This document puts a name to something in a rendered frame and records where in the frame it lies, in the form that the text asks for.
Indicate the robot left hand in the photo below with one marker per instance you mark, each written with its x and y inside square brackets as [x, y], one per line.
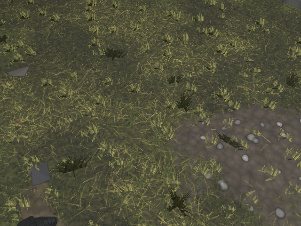
[39, 221]

